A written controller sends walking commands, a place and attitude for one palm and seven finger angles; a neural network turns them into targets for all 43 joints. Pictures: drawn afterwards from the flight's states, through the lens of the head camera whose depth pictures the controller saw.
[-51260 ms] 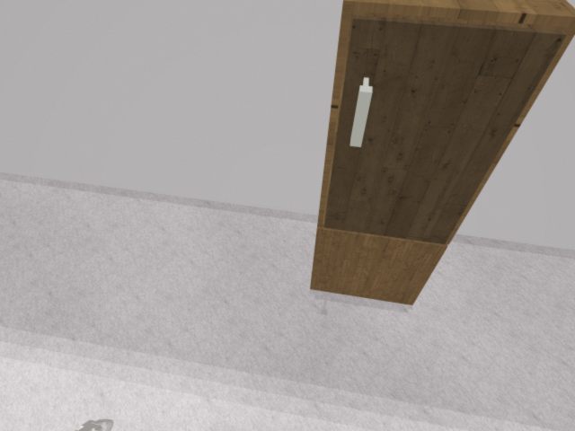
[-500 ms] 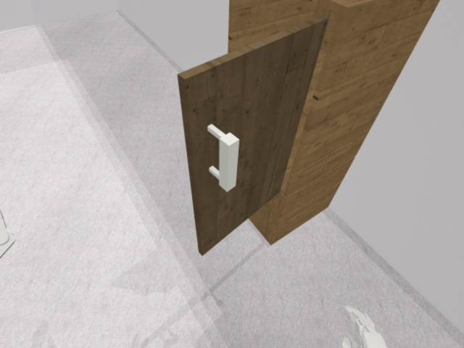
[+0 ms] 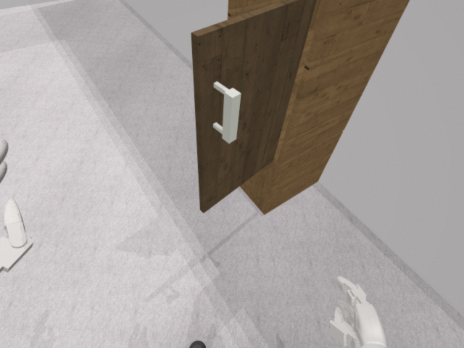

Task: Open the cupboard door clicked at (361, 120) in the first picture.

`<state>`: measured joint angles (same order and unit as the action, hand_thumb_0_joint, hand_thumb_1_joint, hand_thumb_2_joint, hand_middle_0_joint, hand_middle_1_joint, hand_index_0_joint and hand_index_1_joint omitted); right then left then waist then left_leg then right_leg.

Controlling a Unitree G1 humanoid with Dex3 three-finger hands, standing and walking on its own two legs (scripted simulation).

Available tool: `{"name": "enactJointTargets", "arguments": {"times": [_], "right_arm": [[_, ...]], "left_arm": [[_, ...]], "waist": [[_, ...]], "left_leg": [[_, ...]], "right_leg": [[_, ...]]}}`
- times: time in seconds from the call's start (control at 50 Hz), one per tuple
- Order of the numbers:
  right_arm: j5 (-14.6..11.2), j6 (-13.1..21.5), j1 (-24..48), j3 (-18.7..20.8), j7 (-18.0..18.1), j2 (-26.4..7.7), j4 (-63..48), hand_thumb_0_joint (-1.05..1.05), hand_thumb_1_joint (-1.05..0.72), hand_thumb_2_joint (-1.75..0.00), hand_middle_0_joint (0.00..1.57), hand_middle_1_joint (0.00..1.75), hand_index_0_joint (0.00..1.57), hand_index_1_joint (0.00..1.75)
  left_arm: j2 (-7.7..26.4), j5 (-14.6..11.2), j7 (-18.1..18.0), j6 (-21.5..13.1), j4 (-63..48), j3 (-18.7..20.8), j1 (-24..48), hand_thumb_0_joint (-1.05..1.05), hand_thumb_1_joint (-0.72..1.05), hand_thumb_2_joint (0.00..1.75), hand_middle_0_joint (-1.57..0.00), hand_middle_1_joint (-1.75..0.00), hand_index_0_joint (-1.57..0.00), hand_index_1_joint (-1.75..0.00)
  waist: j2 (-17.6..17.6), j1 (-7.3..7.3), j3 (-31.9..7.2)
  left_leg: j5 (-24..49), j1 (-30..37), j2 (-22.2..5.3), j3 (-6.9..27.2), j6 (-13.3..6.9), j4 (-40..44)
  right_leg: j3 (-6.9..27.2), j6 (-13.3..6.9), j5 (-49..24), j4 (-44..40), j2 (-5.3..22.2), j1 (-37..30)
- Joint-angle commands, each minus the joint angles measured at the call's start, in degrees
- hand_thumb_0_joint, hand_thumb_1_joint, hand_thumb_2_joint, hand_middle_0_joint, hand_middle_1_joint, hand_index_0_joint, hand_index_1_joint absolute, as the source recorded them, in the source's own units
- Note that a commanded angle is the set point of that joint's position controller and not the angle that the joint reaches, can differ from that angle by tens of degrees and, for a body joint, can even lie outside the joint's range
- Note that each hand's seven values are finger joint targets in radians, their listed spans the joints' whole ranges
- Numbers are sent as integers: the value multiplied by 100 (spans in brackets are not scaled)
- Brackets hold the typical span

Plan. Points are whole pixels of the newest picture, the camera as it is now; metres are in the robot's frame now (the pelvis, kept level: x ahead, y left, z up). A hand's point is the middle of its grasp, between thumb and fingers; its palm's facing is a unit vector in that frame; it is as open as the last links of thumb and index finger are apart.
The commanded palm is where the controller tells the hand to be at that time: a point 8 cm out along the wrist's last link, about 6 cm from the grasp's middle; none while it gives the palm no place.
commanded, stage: stop stepping back and stand still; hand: left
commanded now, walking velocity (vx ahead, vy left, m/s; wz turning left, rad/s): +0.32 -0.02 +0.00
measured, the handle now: (224, 112) +0.57 +0.07 +0.07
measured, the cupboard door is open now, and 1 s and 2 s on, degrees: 99 99 99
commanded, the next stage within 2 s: let the arm hang, fingers relaxed in 0.70 s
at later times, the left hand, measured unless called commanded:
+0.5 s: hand out of the picture +0.10 +0.26 +0.15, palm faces +0.47 -0.76 -0.45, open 7.5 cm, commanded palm +0.04 +0.29 +0.17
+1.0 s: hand out of the picture +0.04 +0.20 -0.13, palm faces +0.13 -0.94 -0.32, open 7.4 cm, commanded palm none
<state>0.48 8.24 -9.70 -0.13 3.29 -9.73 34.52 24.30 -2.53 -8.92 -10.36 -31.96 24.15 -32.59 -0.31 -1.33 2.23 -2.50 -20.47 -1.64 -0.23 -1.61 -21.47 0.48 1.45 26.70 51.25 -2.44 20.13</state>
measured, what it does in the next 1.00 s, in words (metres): walks backwards: right foot, then left foot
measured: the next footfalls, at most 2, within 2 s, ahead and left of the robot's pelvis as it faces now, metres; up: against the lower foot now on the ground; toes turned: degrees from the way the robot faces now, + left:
right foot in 0.12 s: -0.06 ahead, -0.10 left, +0.00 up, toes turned +5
left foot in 0.38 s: -0.07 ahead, +0.11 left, +0.00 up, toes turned +7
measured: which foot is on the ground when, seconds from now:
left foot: down 0.00-0.12, up 0.14-0.36, down 0.38-1.00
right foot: up 0.00-0.10, down 0.12-1.00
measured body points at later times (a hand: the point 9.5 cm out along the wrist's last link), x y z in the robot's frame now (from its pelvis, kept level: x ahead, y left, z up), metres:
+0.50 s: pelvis -0.09 -0.01 -0.01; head -0.10 -0.01 +0.44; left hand +0.07 +0.30 +0.18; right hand +0.05 -0.27 -0.09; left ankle -0.08 +0.11 -0.74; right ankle -0.11 -0.12 -0.73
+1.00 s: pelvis -0.10 -0.01 -0.03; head -0.09 -0.05 +0.42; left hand +0.03 +0.25 -0.10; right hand +0.04 -0.24 -0.17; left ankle -0.08 +0.12 -0.74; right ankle -0.10 -0.11 -0.74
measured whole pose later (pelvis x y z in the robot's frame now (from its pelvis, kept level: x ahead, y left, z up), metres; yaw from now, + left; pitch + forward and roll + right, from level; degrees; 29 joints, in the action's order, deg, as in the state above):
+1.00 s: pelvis -0.10 -0.01 -0.03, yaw +5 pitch -1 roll +2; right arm 2.5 0.4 -10.3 -0.4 0.3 -14.3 46.4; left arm 11.4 1.1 -1.2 3.2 33.9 3.6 -13.0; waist 2.2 2.0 1.6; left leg -17.7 -20.2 1.0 -1.9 0.3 -38.6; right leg -0.1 -1.3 23.1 43.5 0.7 19.3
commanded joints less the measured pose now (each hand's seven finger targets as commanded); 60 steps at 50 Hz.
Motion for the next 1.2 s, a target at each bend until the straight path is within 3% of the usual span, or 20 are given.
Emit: {"name": "enactJointTargets", "arguments": {"times": [0.0, 0.04, 0.1, 0.3, 0.36, 0.44, 0.52, 0.56, 0.6, 0.62, 0.7, 0.76, 0.78, 0.82, 0.86, 0.9, 0.94, 0.98, 1.06, 1.18], "right_arm": [[8, 273, 342, 264, 115, -890, -803, 0, -90, -90, 20, 30, 20, 30], [40, 206, 397, 218, 143, -823, -840, 0, -90, -90, 20, 30, 20, 30], [102, 44, 441, 162, 87, -773, -669, 0, -90, -90, 20, 30, 20, 30], [-12, 280, 184, 250, 270, -891, -502, 0, -90, -90, 20, 30, 20, 30], [-54, 353, 102, 346, 265, -1075, -702, 0, -90, -90, 20, 30, 20, 30], [29, 423, 8, 287, 184, -956, -526, 0, -90, -90, 20, 30, 20, 30], [-28, 413, 95, 281, 143, -1020, -576, 0, -90, -90, 20, 30, 20, 30], [-5, 306, 185, 264, 142, -943, -662, 0, -90, -90, 20, 30, 20, 30], [-36, 204, 148, 335, 102, -828, -647, 0, -90, -90, 20, 30, 20, 30], [-42, 186, 187, 350, 72, -906, -649, 0, -90, -90, 20, 30, 20, 30], [-10, 190, 204, 170, 115, -721, -563, 0, -90, -90, 20, 30, 20, 30], [37, 241, 226, 168, 185, -736, -612, 0, -90, -90, 20, 30, 20, 30], [79, 153, -304, 404, -461, -1381, 879, 0, -90, -90, 20, 30, 20, 30], [95, -441, -378, 352, -398, -1227, 458, 0, -90, -90, 20, 30, 20, 30], [270, -491, -339, 274, -279, -1329, 261, 0, -90, -90, 20, 30, 20, 30], [292, -519, -367, 264, -250, -1325, 511, 0, -90, -90, 20, 30, 20, 30], [177, -633, 70, 205, -248, -1190, 706, 0, -90, -90, 20, 30, 20, 30], [85, -805, 66, 149, -251, -720, 990, 0, -90, -90, 20, 30, 20, 30], [72, -911, -388, 248, -195, -548, 1687, 0, -90, -90, 20, 30, 20, 30], [81, -861, -512, 167, -149, -504, 2362, 0, -90, -90, 20, 30, 20, 30]], "left_arm": [[969, 0, -204, -200, -1257, 672, 134, 0, 90, 90, -20, -30, -20, -30], [1074, 11, -183, -209, -1269, 729, 130, 0, 90, 90, -20, -30, -20, -30], [1590, -48, -164, -335, -1387, 1164, 283, 0, 90, 90, -20, -30, -20, -30], [913, 166, -138, -427, -167, 459, 1117, 0, 90, 90, -20, -30, -20, -30], [1058, 124, -149, -536, -827, 664, 870, 0, 90, 90, -20, -30, -20, -30], [996, 187, -153, -536, -901, 683, 778, 0, 90, 90, -20, -30, -20, -30], [895, 146, -144, -432, -508, 740, 309, 0, 90, 90, -20, -30, -20, -30], [887, 138, -109, -441, -344, 727, 335, 0, 90, 90, -20, -30, -20, -30], [962, 90, -73, -385, -123, 746, 437, 0, 90, 90, -20, -30, -20, -30], [920, 73, -76, -428, -164, 701, 627, 0, 90, 90, -20, -30, -20, -30], [854, 159, -63, -595, -142, 617, 904, 0, 90, 90, -20, -30, -20, -30], [796, 138, -126, -571, -438, 545, 879, 0, 90, 90, -20, -30, -20, -30], [-549, 625, 694, 595, 3944, -1678, 889, 0, 90, 90, -20, -30, -20, -30], [-1084, 433, 818, 1119, 4219, -1823, 555, 0, 90, 90, -20, -30, -20, -30], [-1014, 434, 840, 1078, 4421, -1882, 1100, 0, 90, 90, -20, -30, -20, -30], [-797, 403, 796, 1007, 5191, -1895, 1416, 0, 90, 90, -20, -30, -20, -30], [-517, 385, 757, 986, 6175, -1925, 1222, 0, 90, 90, -20, -30, -20, -30], [-121, 395, 754, 916, 7013, -1981, 1424, 0, 90, 90, -20, -30, -20, -30], [-513, 402, 708, 873, 7907, -1985, 1718, 0, 90, 90, -20, -30, -20, -30], [-784, 299, 705, 987, 8756, -2162, 1790, 0, 90, 90, -20, -30, -20, -30]], "waist": [[1543, 142, -897], [1552, 134, -811], [-744, 71, -634], [-571, 119, -143], [570, 139, -743], [1298, 228, -338], [1239, 163, -352], [570, 178, -177], [-1377, 95, -12], [-1163, 129, -10], [-573, 180, -279], [-362, 146, -479], [328, 598, -254], [1165, 189, -576], [-5, 242, -589], [147, 209, -1003], [6, -110, -977], [-1596, 52, -358], [-4, 301, -452], [553, 185, -255]], "left_leg": [[-3221, -67, -823, 886, -199, 1735], [-3187, -313, -294, 363, 179, 1256], [-1417, 3, 183, 114, 306, -2912], [-1613, 393, 53, -569, -73, -533], [35, 1420, -566, 285, -346, -204], [-450, 937, -1502, 1564, -823, 497], [-1617, 133, -1069, 498, -433, 208], [-2692, -681, -543, 60, -166, -410], [-2478, -1077, 152, -349, 108, -2960], [-2428, -1400, 115, -80, 143, -3910], [-1763, -495, -195, -133, 119, -2704], [-1146, 636, 24, -491, 69, -877], [233, 606, -387, 71, -52, -1288], [1007, 284, -1467, 1475, -771, -454], [1951, 305, -1595, 2099, -1127, -434], [3473, 921, -1439, 1789, -1017, -696], [1860, 138, -783, 872, -443, -971], [-1613, -143, 207, -34, 186, -1655], [-1753, 495, 43, 77, 171, -1505], [-292, 991, -422, 420, -17, -79]], "right_leg": [[-628, -183, 407, -1459, -224, -1307], [-734, -331, 79, -2989, -198, -1962], [1902, -1257, -261, -4600, 2262, 155], [1005, -806, -557, -3309, 1503, -619], [310, -322, -2231, -1846, 715, -615], [-362, -101, 183, -671, 279, 125], [-592, -160, -520, -1941, 244, -934], [125, -424, -468, -2723, 490, -1321], [2713, -1145, 1280, -4127, 1893, -619], [2966, -1375, 697, -4206, 2189, -742], [968, -1070, -1998, -3447, 1742, -750], [580, -781, -1444, -3223, 1390, -669], [-148, -505, -2762, -1676, 1510, 227], [-390, -100, -49, -202, 448, 382], [-81, -70, 438, 114, 328, 578], [5, -68, -92, -390, 372, 184], [282, -138, -1946, -1859, 534, -1274], [1758, -535, -3616, -3082, 1656, -950], [1312, -1016, -4293, -2847, 1516, -1066], [483, -444, -2262, -3034, 727, -1005]]}}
